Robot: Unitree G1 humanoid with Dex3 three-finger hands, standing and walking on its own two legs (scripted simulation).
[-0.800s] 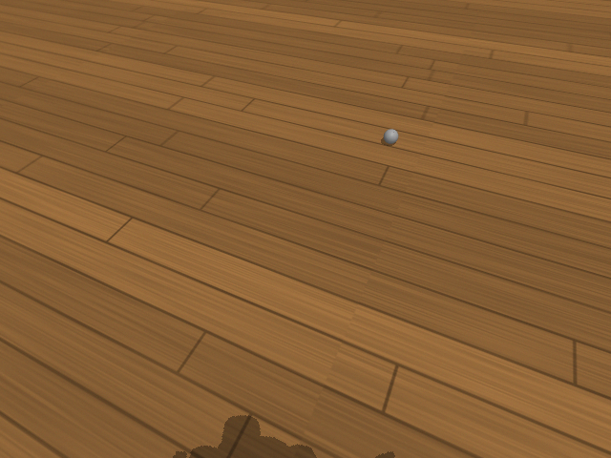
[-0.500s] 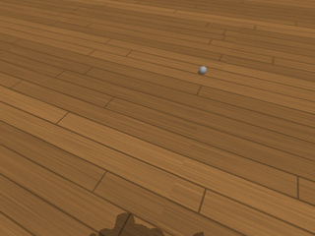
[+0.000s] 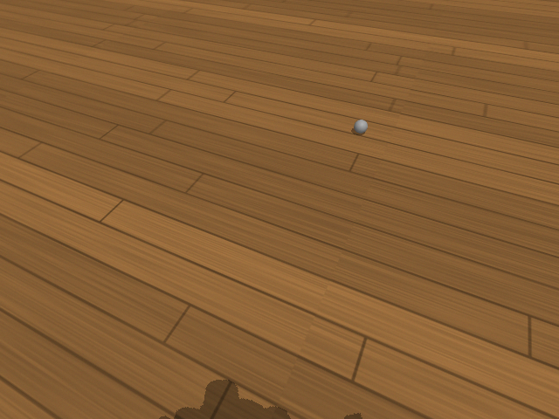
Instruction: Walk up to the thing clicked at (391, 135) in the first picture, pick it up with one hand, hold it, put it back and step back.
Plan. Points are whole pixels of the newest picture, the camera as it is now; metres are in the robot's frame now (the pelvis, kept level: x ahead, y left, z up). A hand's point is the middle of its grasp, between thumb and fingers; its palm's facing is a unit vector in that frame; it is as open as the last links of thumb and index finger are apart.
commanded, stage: stand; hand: left
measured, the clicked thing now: (360, 126) +1.80 -0.44 -0.74
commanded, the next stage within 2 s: walk up in 0.32 s
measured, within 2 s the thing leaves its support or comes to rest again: neither
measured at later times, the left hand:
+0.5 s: hand out of the picture +0.11 +0.25 -0.14, palm faces -0.13 -0.93 -0.35, open 7.4 cm
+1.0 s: hand (228, 335) +0.30 +0.13 -0.15, palm faces -0.24 -0.91 -0.33, open 7.4 cm
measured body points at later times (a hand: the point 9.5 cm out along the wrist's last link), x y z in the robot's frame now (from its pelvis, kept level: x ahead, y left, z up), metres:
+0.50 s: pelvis +0.02 -0.02 +0.00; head +0.02 -0.02 +0.45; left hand +0.12 +0.30 -0.12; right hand +0.06 -0.35 -0.12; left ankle +0.00 +0.11 -0.75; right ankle +0.04 -0.17 -0.71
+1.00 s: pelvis +0.21 -0.12 -0.01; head +0.21 -0.12 +0.44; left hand +0.31 +0.18 -0.13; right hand +0.22 -0.46 -0.11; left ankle +0.36 -0.02 -0.72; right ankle +0.14 -0.24 -0.75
